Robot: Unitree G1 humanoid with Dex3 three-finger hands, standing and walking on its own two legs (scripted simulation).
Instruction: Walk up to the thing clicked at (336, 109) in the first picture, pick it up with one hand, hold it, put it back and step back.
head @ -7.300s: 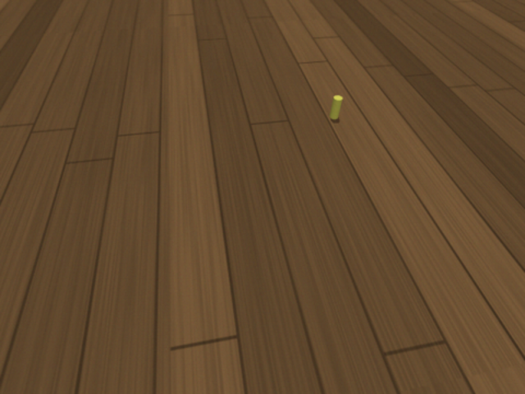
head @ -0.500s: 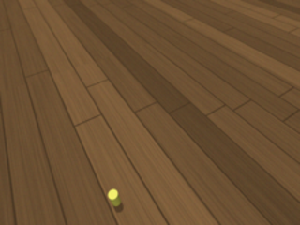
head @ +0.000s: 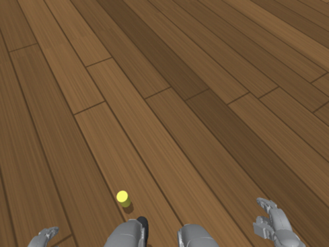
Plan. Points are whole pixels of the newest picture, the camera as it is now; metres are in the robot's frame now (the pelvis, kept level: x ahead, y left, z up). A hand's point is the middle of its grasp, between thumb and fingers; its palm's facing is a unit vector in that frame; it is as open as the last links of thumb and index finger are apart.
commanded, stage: walk up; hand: left
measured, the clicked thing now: (124, 199) +0.35 +0.21 -0.68
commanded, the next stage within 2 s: none
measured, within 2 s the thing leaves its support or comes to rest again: neither
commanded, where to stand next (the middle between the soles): +0.01 -0.01 m, yaw +2 degrees
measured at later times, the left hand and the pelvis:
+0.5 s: hand out of the picture -0.02 +0.27 -0.13, palm faces +0.07 -0.91 -0.40, open 7.4 cm; pelvis -0.06 -0.01 +0.00, yaw +5 degrees
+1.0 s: hand out of the picture +0.04 +0.24 -0.14, palm faces +0.06 -0.90 -0.43, open 7.4 cm; pelvis -0.04 -0.02 -0.01, yaw +6 degrees
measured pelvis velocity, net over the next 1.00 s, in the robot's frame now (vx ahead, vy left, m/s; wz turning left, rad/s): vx -0.04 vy -0.02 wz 0.11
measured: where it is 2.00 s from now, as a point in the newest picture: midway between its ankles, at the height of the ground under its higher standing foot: outside the picture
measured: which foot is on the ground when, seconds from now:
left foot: down 0.00-0.14, up 0.16-0.46, down 0.48-0.82, up 0.84-1.00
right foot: up 0.00-0.08, down 0.10-0.50, up 0.52-0.78, down 0.80-1.00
